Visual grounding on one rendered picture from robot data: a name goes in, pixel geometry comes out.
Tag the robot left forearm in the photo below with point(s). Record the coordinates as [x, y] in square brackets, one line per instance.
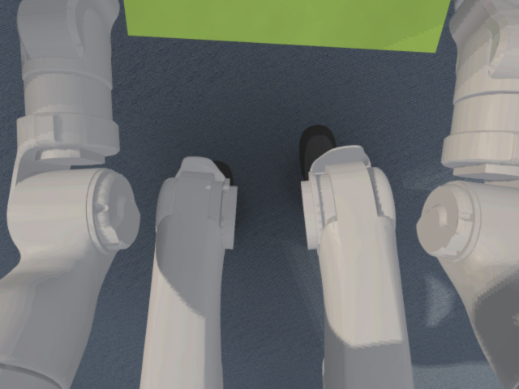
[66, 68]

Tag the right robot upper arm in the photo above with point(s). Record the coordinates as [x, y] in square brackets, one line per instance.
[473, 230]

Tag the left robot upper arm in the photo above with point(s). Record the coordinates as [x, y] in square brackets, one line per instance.
[68, 226]

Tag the carton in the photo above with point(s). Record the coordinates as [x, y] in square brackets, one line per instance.
[400, 25]

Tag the robot left foot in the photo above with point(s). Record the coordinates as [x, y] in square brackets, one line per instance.
[224, 168]

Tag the robot right forearm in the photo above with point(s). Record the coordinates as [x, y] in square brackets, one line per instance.
[484, 137]

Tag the right robot thigh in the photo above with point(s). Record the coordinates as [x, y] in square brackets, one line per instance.
[366, 343]

